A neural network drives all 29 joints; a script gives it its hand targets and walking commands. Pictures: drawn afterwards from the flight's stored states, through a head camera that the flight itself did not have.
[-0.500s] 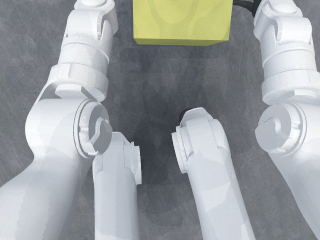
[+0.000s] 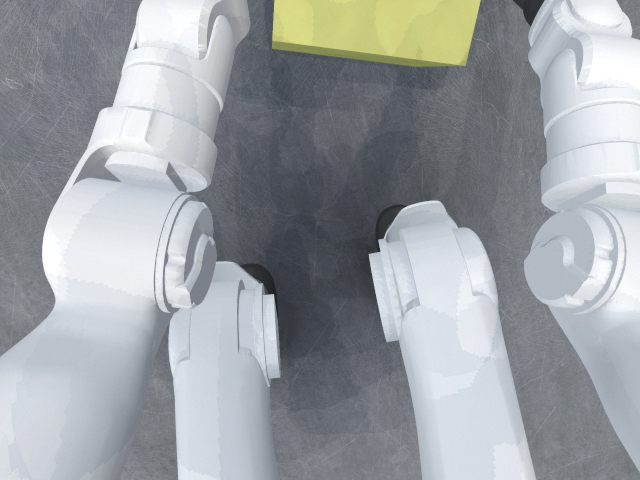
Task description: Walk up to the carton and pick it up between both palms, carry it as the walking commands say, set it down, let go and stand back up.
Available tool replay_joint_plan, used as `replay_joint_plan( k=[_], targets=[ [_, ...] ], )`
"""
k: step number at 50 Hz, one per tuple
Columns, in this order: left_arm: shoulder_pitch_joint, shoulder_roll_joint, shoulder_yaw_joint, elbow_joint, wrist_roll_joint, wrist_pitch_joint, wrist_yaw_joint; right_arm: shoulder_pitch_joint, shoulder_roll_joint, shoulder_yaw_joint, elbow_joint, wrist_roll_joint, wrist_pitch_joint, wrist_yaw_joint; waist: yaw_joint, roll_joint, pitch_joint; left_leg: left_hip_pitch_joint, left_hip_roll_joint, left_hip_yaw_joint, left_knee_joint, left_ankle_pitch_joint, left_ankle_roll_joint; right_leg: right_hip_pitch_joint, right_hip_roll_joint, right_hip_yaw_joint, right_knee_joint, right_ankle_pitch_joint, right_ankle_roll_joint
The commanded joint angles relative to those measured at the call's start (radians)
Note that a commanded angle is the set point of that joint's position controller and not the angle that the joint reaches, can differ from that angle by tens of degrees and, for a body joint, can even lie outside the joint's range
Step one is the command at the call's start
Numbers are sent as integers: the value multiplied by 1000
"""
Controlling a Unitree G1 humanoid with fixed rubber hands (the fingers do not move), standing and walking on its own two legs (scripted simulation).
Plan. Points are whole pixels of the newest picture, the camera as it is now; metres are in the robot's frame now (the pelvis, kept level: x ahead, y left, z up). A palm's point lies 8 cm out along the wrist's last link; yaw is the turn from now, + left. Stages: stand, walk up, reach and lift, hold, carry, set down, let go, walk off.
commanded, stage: set down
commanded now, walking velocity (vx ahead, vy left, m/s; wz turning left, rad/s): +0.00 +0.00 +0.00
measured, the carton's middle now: out of the picture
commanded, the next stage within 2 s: none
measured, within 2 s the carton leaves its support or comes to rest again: rests again in 0.82 s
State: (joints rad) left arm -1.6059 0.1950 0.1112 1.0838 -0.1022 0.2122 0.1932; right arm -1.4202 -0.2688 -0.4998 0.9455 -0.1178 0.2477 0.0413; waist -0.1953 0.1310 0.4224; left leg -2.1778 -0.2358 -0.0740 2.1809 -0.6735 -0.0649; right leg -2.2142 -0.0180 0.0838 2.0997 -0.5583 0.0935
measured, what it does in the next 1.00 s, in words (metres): stands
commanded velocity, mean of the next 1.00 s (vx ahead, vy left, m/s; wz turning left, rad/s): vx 0.00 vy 0.00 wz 0.00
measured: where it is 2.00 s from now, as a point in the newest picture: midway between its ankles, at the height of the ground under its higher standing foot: (333, 314)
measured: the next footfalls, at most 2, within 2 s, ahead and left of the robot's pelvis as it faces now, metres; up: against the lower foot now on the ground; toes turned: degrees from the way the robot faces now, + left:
none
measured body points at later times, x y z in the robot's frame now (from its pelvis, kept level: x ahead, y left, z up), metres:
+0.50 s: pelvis +0.00 -0.01 +0.00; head +0.37 -0.07 +0.22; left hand +0.58 -0.02 -0.20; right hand +0.48 -0.30 -0.21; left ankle +0.08 +0.11 -0.36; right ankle +0.12 -0.16 -0.36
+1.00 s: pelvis +0.01 +0.00 +0.00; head +0.39 -0.06 +0.21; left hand +0.58 -0.01 -0.22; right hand +0.49 -0.29 -0.22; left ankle +0.08 +0.11 -0.36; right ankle +0.12 -0.15 -0.36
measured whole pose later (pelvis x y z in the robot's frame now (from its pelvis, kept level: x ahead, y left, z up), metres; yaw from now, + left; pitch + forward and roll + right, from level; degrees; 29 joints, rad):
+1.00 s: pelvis +0.01 +0.00 +0.00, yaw +0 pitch +41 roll -3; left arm -1.60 0.22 0.18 1.15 0.00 0.15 0.12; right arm -1.44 -0.24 -0.58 0.96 -0.20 0.20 0.13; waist -0.19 0.14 0.40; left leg -2.20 -0.22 -0.07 2.18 -0.69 -0.05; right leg -2.24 -0.04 0.06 2.10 -0.57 0.08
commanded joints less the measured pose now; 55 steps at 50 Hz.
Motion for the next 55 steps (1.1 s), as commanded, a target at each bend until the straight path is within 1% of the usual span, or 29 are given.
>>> replay_joint_plan(
  k=[1, 4, 6, 7, 12, 17, 20, 21, 22, 23, 26, 27, 29, 30, 31, 33, 34, 35, 37, 39, 41, 42, 43, 44, 48, 49, 50, 51, 55],
  targets=[
    [-558, -949, -245, -184, -54, -51, -245, -588, 613, 298, -162, 115, -52, 228, -216, 84, -1229, 448, -3, 98, -161, 458, 21, 573, 76, -168, -98, 593, -106],
    [-425, -898, -136, -28, 33, -26, -241, -571, 568, 247, -62, 82, -38, 250, -152, 132, -1066, 395, 23, 98, -168, 408, 16, 354, 72, -187, -89, 462, -100],
    [-512, -900, -169, -105, 9, -36, -246, -642, 554, 290, -154, 101, -54, 248, -183, 96, -1142, 375, 34, 83, -158, 415, 24, 453, 70, -162, -81, 527, -98],
    [-507, -863, -133, -126, 13, -49, -243, -664, 569, 279, -126, 107, -48, 251, -144, 52, -1089, 299, 20, 97, -176, 381, 32, 493, 61, -155, -103, 509, -97],
    [-414, -828, -106, -41, 49, -32, -246, -651, 516, 259, -160, 108, -56, 241, -133, 95, -1114, 345, 35, 98, -152, 386, 39, 455, 55, -152, -83, 484, -89],
    [-462, -831, -117, -86, 60, -50, -276, -508, 538, 201, -21, 31, -53, 220, -187, 94, -1024, 225, 17, 104, -175, 339, 31, 505, 72, -147, -97, 522, -94],
    [-439, -782, -129, -55, 32, -50, -278, -575, 491, 197, -95, 42, -69, 211, -174, 88, -1001, 171, 9, 109, -162, 338, 28, 510, 62, -145, -115, 501, -88],
    [-486, -820, -133, -110, 54, -61, -276, -557, 544, 192, -60, 52, -78, 205, -190, 127, -1051, 214, -5, 120, -153, 340, 38, 490, 81, -143, -99, 529, -106],
    [-473, -776, -93, 12, 71, -56, -277, -553, 493, 161, -9, 9, -69, 199, -198, 130, -915, 206, 6, 109, -148, 310, 35, 384, 75, -136, -136, 451, -97],
    [-434, -808, -160, -81, 47, -56, -281, -477, 529, 200, -68, 20, -73, 194, -222, 112, -1086, 253, 9, 115, -159, 340, 30, 538, 80, -137, -112, 522, -103],
    [-470, -722, -150, -23, 36, -62, -268, -529, 516, 166, -15, 37, -65, 206, -173, 144, -930, 196, 20, 108, -175, 301, 27, 429, 56, -140, -106, 474, -102],
    [-469, -777, -171, -67, 18, -63, -271, -501, 511, 204, -45, 29, -66, 202, -203, 88, -977, 229, 24, 94, -167, 335, 32, 484, 67, -137, -112, 495, -105],
    [-420, -710, -129, -12, 11, -64, -265, -508, 504, 189, -19, 36, -64, 193, -185, 61, -953, 199, 14, 97, -159, 280, 38, 456, 56, -152, -112, 429, -103],
    [-418, -733, -141, -40, 43, -63, -270, -447, 508, 156, -5, 30, -66, 193, -164, 147, -943, 247, 13, 121, -152, 305, 26, 412, 68, -141, -114, 448, -116],
    [-415, -689, -94, -4, 48, -68, -276, -497, 499, 191, -16, 20, -61, 190, -182, 49, -937, 216, 20, 87, -138, 320, 41, 421, 72, -150, -105, 454, -98],
    [-423, -713, -96, 36, 75, -60, -277, -530, 483, 131, 44, -11, -66, 195, -141, 142, -860, 120, 17, 123, -162, 232, 30, 414, 67, -113, -121, 412, -110],
    [-425, -680, -87, 10, 69, -67, -278, -503, 499, 160, -14, 1, -60, 206, -158, 68, -849, 167, 27, 99, -174, 286, 42, 403, 64, -126, -115, 462, -102],
    [-437, -727, -147, -69, 45, -67, -279, -523, 487, 162, -79, 14, -71, 198, -177, 140, -972, 248, 26, 89, -158, 315, 44, 430, 73, -133, -102, 471, -101],
    [-401, -742, -138, 20, 39, -64, -278, -468, 502, 166, 24, -11, -63, 203, -185, 106, -923, 259, 35, 82, -142, 334, 25, 376, 57, -147, -97, 451, -102],
    [-397, -734, -134, -5, 61, -53, -284, -466, 488, 147, -12, -1, -63, 216, -154, 145, -835, 213, 20, 95, -178, 284, 36, 372, 57, -116, -137, 416, -112],
    [-410, -756, -126, -2, 72, -64, -283, -480, 505, 131, -3, -22, -68, 214, -176, 166, -915, 236, 29, 85, -154, 364, 37, 369, 65, -132, -101, 484, -116],
    [-309, -728, -99, 90, 95, -55, -285, -436, 461, 146, 10, -26, -59, 220, -169, 107, -807, 183, 30, 74, -180, 331, 34, 387, 56, -137, -110, 459, -101],
    [-360, -753, -111, -5, 96, -53, -278, -405, 492, 131, 51, -30, -46, 224, -162, 159, -843, 203, 41, 93, -178, 323, 33, 380, 57, -117, -117, 460, -120],
    [-268, -735, -56, 92, 127, -57, -284, -365, 485, 136, 68, -43, -44, 229, -162, 80, -758, 136, 23, 111, -185, 278, 39, 367, 73, -143, -123, 431, -102],
    [-367, -770, -165, -11, 63, -79, -279, -364, 500, 118, 21, -45, -69, 227, -222, 164, -931, 285, 30, 82, -175, 406, 28, 385, 62, -145, -109, 518, -103],
    [-391, -723, -121, -24, 57, -85, -281, -375, 479, 137, 20, -44, -63, 232, -179, 112, -871, 238, 22, 75, -162, 381, 41, 353, 63, -136, -100, 498, -106],
    [-423, -764, -191, -53, 51, -79, -280, -327, 470, 101, 84, -83, -62, 237, -214, 202, -888, 250, 43, 48, -162, 407, 13, 346, 47, -131, -87, 513, -115],
    [-338, -772, -146, -60, 73, -78, -284, -318, 508, 139, 48, -42, -61, 242, -172, 146, -864, 217, 17, 108, -169, 383, 16, 381, 73, -122, -122, 515, -117],
    [-311, -751, -192, -19, 32, -79, -280, -280, 487, 142, 60, -50, -61, 242, -199, 120, -900, 272, 35, 77, -166, 424, 10, 380, 69, -167, -117, 501, -101]
  ],
)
